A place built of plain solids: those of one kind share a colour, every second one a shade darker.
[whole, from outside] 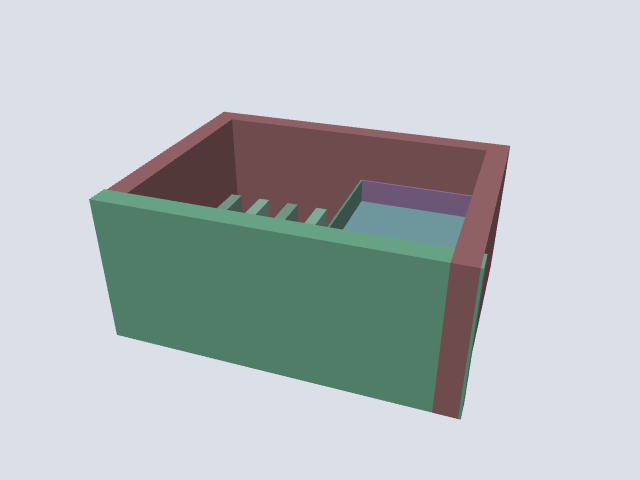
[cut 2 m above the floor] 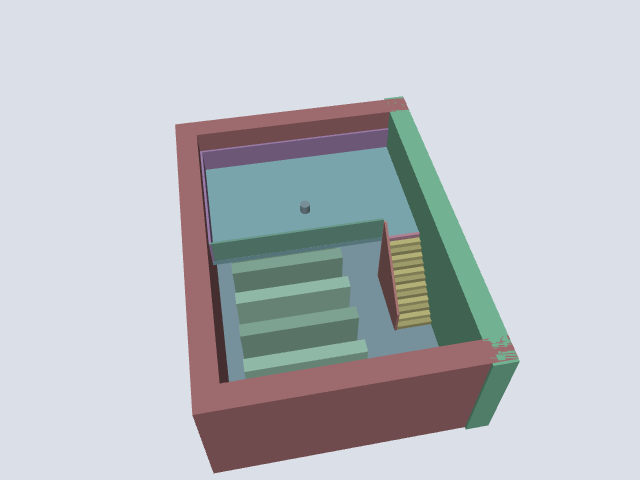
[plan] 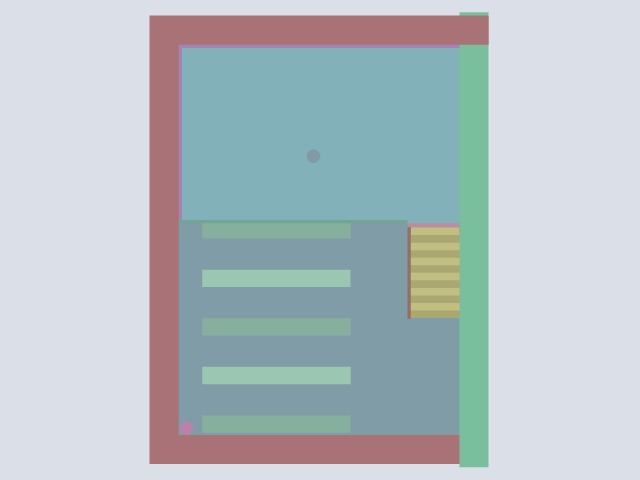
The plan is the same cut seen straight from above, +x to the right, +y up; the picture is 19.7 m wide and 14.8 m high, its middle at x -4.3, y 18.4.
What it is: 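A stack floor with narrow aisles and a mezzanine, one wing of it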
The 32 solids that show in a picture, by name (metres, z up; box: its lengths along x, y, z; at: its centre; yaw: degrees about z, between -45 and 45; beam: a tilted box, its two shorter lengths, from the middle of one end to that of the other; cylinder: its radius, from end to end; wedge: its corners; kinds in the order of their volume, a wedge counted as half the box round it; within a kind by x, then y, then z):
{
 "wall_wing_1": {"box": [0.9, 13.84, 6.21], "at": [-9.11, 18.41, 2.81]},
 "wall_wing_2": {"box": [10.46, 0.9, 6.21], "at": [-4.33, 11.94, 2.81]},
 "wall_wing_3": {"box": [10.46, 0.9, 6.21], "at": [-4.33, 24.87, 2.81]},
 "wall_1": {"box": [0.9, 14.03, 6.21], "at": [0.45, 18.41, 2.81]},
 "stack_1": {"box": [4.58, 0.54, 2.26], "at": [-5.64, 12.72, 1.13]},
 "stack_2": {"box": [4.58, 0.54, 2.26], "at": [-5.64, 14.22, 1.13]},
 "stack_3": {"box": [4.58, 0.54, 2.26], "at": [-5.64, 15.72, 1.13]},
 "stack_4": {"box": [4.58, 0.54, 2.26], "at": [-5.64, 17.22, 1.13]},
 "stack_5": {"box": [4.58, 0.54, 2.26], "at": [-5.64, 18.72, 1.13]},
 "stack_6": {"box": [4.58, 0.54, 2.26], "at": [-5.64, 20.22, 1.13]},
 "floor_main_1": {"box": [8.66, 12.03, 0.3], "at": [-4.33, 18.41, -0.15]},
 "floor_mezz_1": {"box": [8.66, 5.51, 0.25], "at": [-4.33, 21.67, 2.53]},
 "step_mezz_1": {"box": [1.5, 0.31, 0.25], "at": [-0.75, 16.15, 0.07]},
 "step_mezz_2": {"box": [1.5, 0.31, 0.45], "at": [-0.75, 16.38, 0.18]},
 "step_mezz_3": {"box": [1.5, 0.31, 0.66], "at": [-0.75, 16.61, 0.28]},
 "step_mezz_4": {"box": [1.5, 0.31, 0.86], "at": [-0.75, 16.84, 0.38]},
 "step_mezz_5": {"box": [1.5, 0.31, 1.07], "at": [-0.75, 17.08, 0.48]},
 "step_mezz_6": {"box": [1.5, 0.31, 1.27], "at": [-0.75, 17.31, 0.59]},
 "step_mezz_7": {"box": [1.5, 0.31, 1.48], "at": [-0.75, 17.54, 0.69]},
 "step_mezz_8": {"box": [1.5, 0.31, 1.68], "at": [-0.75, 17.77, 0.79]},
 "step_mezz_9": {"box": [1.5, 0.31, 1.89], "at": [-0.75, 18.0, 0.89]},
 "step_mezz_10": {"box": [1.5, 0.31, 2.09], "at": [-0.75, 18.24, 1.0]},
 "step_mezz_11": {"box": [1.5, 0.31, 2.3], "at": [-0.75, 18.47, 1.1]},
 "step_mezz_12": {"box": [1.5, 0.31, 2.5], "at": [-0.75, 18.7, 1.2]},
 "zmezz_rail_cut_1": {"box": [0.1, 5.51, 1.07], "at": [-8.61, 21.67, 3.19]},
 "zmezz_rail_cut_2": {"box": [8.66, 0.1, 1.07], "at": [-4.33, 24.37, 3.19]},
 "mezz_rail_guard_1": {"box": [7.06, 0.1, 1.07], "at": [-5.13, 18.96, 3.19]},
 "wall_mezz_1": {"wedge": [[-1.6, 15.96, -0.05], [-1.6, 15.96, 1.18], [-1.6, 18.8, -0.05], [-1.6, 18.8, 3.67], [-1.5, 15.96, -0.05], [-1.5, 15.96, 1.18], [-1.5, 18.8, -0.05], [-1.5, 18.8, 3.67]]},
 "wall_mezz_2": {"box": [0.1, 0.12, 3.71], "at": [-1.55, 18.86, 1.8]},
 "floor_mezz_hda_1": {"box": [1.5, 0.14, 2.71], "at": [-0.75, 18.85, 1.3]},
 "zclutw_stool_1": {"cylinder": 0.21, "from": [-4.5, 20.98, 2.61], "to": [-4.5, 20.98, 3.06]},
 "zclut_stool_1": {"cylinder": 0.21, "from": [-8.41, 12.6, -0.05], "to": [-8.41, 12.6, 0.41]}
}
